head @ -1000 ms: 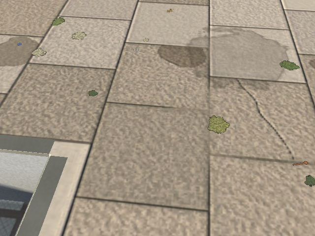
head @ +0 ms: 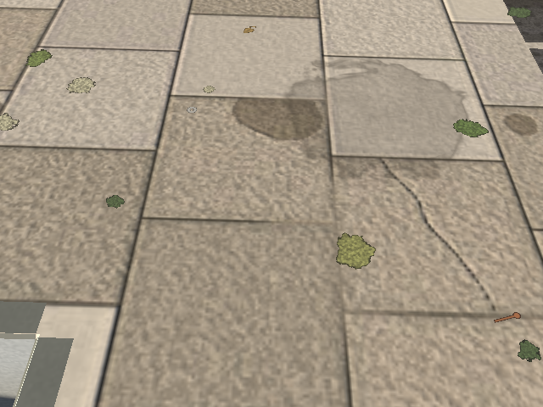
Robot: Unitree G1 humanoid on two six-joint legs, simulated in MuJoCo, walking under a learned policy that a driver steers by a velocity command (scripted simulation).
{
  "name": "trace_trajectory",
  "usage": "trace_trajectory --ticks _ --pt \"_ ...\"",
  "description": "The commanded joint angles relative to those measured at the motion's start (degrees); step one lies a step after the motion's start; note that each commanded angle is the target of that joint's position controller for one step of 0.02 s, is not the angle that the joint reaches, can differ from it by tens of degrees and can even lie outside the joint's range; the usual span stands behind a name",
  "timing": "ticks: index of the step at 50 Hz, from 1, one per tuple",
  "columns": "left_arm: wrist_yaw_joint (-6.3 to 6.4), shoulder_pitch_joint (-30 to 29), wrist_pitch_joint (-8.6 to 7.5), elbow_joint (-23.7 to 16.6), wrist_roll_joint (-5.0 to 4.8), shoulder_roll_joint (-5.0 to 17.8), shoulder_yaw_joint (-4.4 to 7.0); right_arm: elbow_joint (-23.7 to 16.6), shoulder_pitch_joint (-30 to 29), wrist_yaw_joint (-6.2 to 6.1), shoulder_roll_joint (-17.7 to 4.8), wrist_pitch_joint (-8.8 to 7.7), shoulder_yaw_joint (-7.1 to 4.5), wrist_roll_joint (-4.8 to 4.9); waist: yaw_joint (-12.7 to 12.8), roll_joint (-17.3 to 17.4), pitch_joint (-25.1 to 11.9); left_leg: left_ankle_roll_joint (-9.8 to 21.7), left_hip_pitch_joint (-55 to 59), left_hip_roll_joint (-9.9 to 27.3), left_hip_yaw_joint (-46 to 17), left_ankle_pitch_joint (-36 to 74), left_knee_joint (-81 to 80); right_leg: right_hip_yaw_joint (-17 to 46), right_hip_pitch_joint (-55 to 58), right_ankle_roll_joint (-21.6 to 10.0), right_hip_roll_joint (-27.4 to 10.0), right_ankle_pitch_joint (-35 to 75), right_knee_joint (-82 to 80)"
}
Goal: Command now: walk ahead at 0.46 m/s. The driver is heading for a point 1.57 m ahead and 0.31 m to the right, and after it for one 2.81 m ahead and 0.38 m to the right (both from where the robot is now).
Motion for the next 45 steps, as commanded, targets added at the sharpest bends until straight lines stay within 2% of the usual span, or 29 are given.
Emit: trace_trajectory --ticks 1,3,4,5,6,7,8,9,10,11,12,13,14,17,21,25,29,32,33,34,35,36,37,38,39,40,42,43,45 --pt "-0.93 -8.99 -0.98 -5.91 -0.23 2.17 -0.26 -1.39 2.60 -0.54 -10.25 -0.29 -2.14 0.79 1.42 6.71 9.92 8.06 -6.36 15.69 -6.20 20.72 -3.90 -1.00 0.10 -1.26 1.62 2.31 -5.92" --pt "-1.39 -7.59 -1.37 -6.22 -0.15 3.90 0.37 -1.74 1.38 -0.54 -11.06 0.05 -2.62 0.71 3.75 7.27 7.66 6.84 -2.37 16.67 -4.93 31.30 0.53 -1.31 4.10 -3.16 2.96 0.15 -8.03" --pt "-1.38 -4.36 -1.46 -5.61 -0.12 5.41 1.12 -2.06 0.58 -0.51 -11.88 0.33 -2.94 0.44 5.90 8.58 4.47 6.20 -1.06 16.79 -4.27 42.24 5.11 -2.40 9.52 -4.16 4.75 -1.26 -7.62" --pt "-1.16 3.12 -1.40 -3.57 -0.20 7.48 2.34 -2.38 -0.48 -0.44 -12.12 0.84 -3.06 0.06 10.01 9.46 -0.47 5.19 -1.70 15.54 -2.72 52.00 14.14 -3.67 19.08 -5.48 6.93 -2.45 -6.99" --pt "-0.73 13.42 -1.08 -0.43 -0.37 9.99 3.73 -3.10 -1.50 -0.31 -11.62 1.13 -2.75 -0.22 14.83 9.18 -6.44 3.38 -7.86 12.97 -1.18 52.19 26.84 -2.82 33.43 -7.20 6.68 -2.36 -6.94" --pt "0.02 22.98 -0.59 1.49 0.37 15.19 4.89 -4.75 -0.54 -0.04 -8.74 0.94 -1.62 -1.29 16.36 -0.46 -14.86 1.66 -22.15 8.18 0.57 29.36 47.14 13.96 50.80 -10.90 -6.40 -7.53 -7.50" --pt "-0.82 24.47 -0.80 2.40 1.59 16.28 4.58 -4.27 7.60 0.81 0.65 -0.57 0.61 0.20 10.76 -15.83 -24.37 -0.59 -39.33 -2.40 -6.42 -13.65 65.19 44.83 63.86 -19.99 -18.34 -22.18 -20.03" --pt "-0.95 20.42 -1.14 2.13 1.15 10.61 3.13 -5.00 1.36 1.01 -6.06 -2.24 -0.91 1.94 11.72 -9.42 -17.47 1.01 -45.10 0.77 -11.57 -13.08 71.32 45.43 58.26 -16.41 -15.64 -24.61 -25.04" --pt "-0.88 14.62 -1.46 1.20 0.83 7.97 2.34 -7.22 -5.02 0.99 -9.25 -3.04 -1.79 3.03 10.37 -6.00 -8.56 2.05 -47.97 3.66 -9.39 -7.81 71.20 35.04 49.19 -13.73 -14.13 -18.94 -25.19" --pt "-1.06 9.39 -1.79 0.10 1.05 6.71 1.77 -7.79 -8.00 0.38 -9.66 -3.25 -1.98 2.56 8.23 0.74 -5.28 2.19 -44.50 6.93 -8.44 -2.05 68.32 27.19 39.72 -12.46 -12.35 -9.65 -26.26" --pt "-1.34 7.11 -2.06 0.01 1.65 5.43 1.46 -7.75 -8.62 -0.08 -9.32 -2.79 -2.62 1.64 6.24 1.73 -3.19 2.10 -41.23 8.82 -7.90 0.78 65.18 21.13 32.81 -11.69 -10.16 -3.97 -27.34" --pt "-1.49 6.74 -2.23 0.67 2.18 4.05 1.04 -7.52 -6.88 -0.13 -8.24 -1.90 -2.79 1.35 4.30 0.12 -2.98 2.25 -37.69 10.35 -8.33 2.38 63.04 17.29 29.20 -11.22 -8.29 -2.75 -28.91" --pt "-1.49 7.48 -2.25 1.43 2.11 3.47 0.90 -7.34 -5.87 -0.19 -7.02 -1.15 -2.85 1.39 3.57 -0.96 -2.32 2.19 -36.50 10.71 -7.93 2.64 61.08 15.14 27.41 -11.52 -7.32 -2.36 -30.38" --pt "-0.43 10.58 -2.37 3.15 1.92 5.78 1.18 -9.26 -10.32 -0.38 -7.12 0.07 -3.30 0.94 3.24 -0.95 1.41 0.80 -40.70 11.77 -6.58 6.08 54.77 11.13 24.75 -12.62 -6.78 -0.56 -33.67" --pt "1.20 14.98 -1.58 4.09 1.78 7.42 1.41 -12.60 -20.35 0.03 -7.41 -0.23 -3.51 0.22 5.62 -0.14 3.44 -0.97 -47.63 11.46 -5.61 18.19 40.39 8.27 28.67 -11.47 -5.96 1.27 -34.72" --pt "1.71 19.43 -1.13 5.25 1.07 8.30 1.48 -14.79 -28.91 1.03 -6.30 -0.80 -2.76 0.63 8.51 -0.41 4.52 -1.09 -44.77 8.43 -2.67 25.38 27.55 4.85 31.44 -9.80 -4.82 1.33 -34.66" --pt "1.91 23.74 0.01 7.17 0.68 8.42 1.79 -17.53 -35.14 2.44 -6.72 -1.37 -2.34 1.06 10.11 -0.41 6.15 -0.06 -46.95 7.22 -2.94 21.50 21.91 5.81 39.85 -9.68 -8.04 3.40 -30.93" --pt "2.25 22.44 0.91 6.89 0.46 9.77 2.43 -18.02 -32.38 3.08 -9.13 -2.22 -3.11 1.18 6.84 -2.19 4.03 1.52 -40.41 5.15 -2.81 15.20 18.69 7.94 42.86 -8.39 -9.64 12.42 -25.22" --pt "2.25 20.77 1.14 6.30 0.52 10.38 2.59 -16.89 -27.52 2.93 -10.85 -2.49 -3.96 1.15 3.84 -3.14 0.97 2.39 -32.59 3.24 -1.35 14.04 17.93 7.44 41.98 -7.58 -8.58 21.49 -20.04" --pt "2.12 19.49 1.27 5.61 0.88 9.22 2.09 -14.01 -17.59 2.46 -13.75 -2.60 -5.47 1.08 -0.85 -2.65 -5.31 4.02 -18.40 2.76 -0.95 15.14 18.10 5.49 37.76 -5.91 -5.23 25.28 -9.33" --pt "1.98 19.29 1.15 3.77 1.82 6.72 1.01 -12.12 -6.40 1.73 -18.45 -2.57 -6.70 -0.04 -4.40 2.74 -15.08 7.68 0.76 13.72 -12.33 14.38 20.11 2.82 25.18 -3.68 -0.92 10.25 8.89" --pt "1.49 28.08 0.00 3.80 0.91 -2.33 -1.31 -10.55 -3.00 2.04 -21.93 -2.18 -7.33 -0.63 0.13 19.21 -24.03 16.35 19.78 27.73 -39.23 5.41 13.46 2.87 3.35 -0.26 8.86 -28.91 28.38" --pt "1.52 25.02 -0.91 4.69 -0.83 4.76 0.29 -11.11 -3.86 2.02 -15.35 -2.17 -5.70 -0.47 -1.80 13.78 -22.64 14.67 16.93 26.17 -42.37 -0.48 9.12 10.31 -1.65 -0.82 6.20 -31.37 35.56" --pt "1.71 19.38 -1.22 2.83 -1.73 8.14 1.34 -12.07 -9.24 1.77 -12.39 -2.32 -4.76 -0.22 -1.08 11.01 -13.25 11.32 8.92 24.47 -32.16 2.01 8.31 9.10 -5.07 -1.44 3.45 -26.52 36.60" --pt "2.20 16.58 -1.10 2.28 -1.36 7.80 1.49 -12.85 -14.08 1.79 -10.83 -2.41 -4.14 -0.27 0.81 6.50 -8.59 9.69 0.02 22.46 -24.82 7.25 6.64 7.77 -2.91 -1.31 0.46 -21.12 34.73" --pt "2.53 15.29 -0.61 2.20 -0.53 7.10 1.97 -12.80 -16.87 1.96 -9.19 -2.51 -3.77 -0.45 2.30 5.52 -4.91 8.54 -7.06 20.22 -18.97 10.66 4.42 7.54 -0.38 -1.24 -1.14 -17.86 31.63" --pt "2.29 17.74 1.06 2.47 -0.59 4.17 2.23 -11.93 -18.20 2.02 -7.74 -2.67 -3.53 -1.13 5.06 7.65 -2.60 7.64 -13.70 17.61 -11.54 12.56 0.96 7.60 4.82 -1.46 -2.96 -14.48 28.76" --pt "2.21 17.85 1.77 2.22 -0.68 3.08 2.26 -11.48 -17.91 1.86 -8.05 -2.80 -3.70 -1.03 5.55 7.30 -1.57 8.01 -15.15 17.34 -8.96 14.23 -0.12 7.20 4.83 -1.44 -3.25 -13.85 28.05" --pt "2.24 15.46 2.79 0.62 -0.41 2.82 2.51 -10.84 -17.47 1.33 -9.65 -2.98 -4.22 -1.05 6.06 6.23 0.50 8.51 -16.16 17.64 -5.27 17.12 -1.65 7.41 1.66 -1.10 -3.69 -10.53 25.81"
Keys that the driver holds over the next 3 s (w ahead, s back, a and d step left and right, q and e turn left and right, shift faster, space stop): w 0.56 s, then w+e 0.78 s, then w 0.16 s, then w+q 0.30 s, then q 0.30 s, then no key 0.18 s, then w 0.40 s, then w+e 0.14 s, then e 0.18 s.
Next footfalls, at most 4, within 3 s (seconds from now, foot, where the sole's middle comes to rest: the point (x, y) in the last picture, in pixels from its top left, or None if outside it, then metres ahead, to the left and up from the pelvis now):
0.12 right None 0.28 -0.13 -0.77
0.70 left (214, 365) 0.60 0.10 -0.77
1.26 right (319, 276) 0.84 -0.20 -0.77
1.80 left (285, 182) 1.21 -0.14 -0.77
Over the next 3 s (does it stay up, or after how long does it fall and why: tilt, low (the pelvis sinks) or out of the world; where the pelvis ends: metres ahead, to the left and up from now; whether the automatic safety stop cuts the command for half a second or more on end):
stays up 1.42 -0.24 0.00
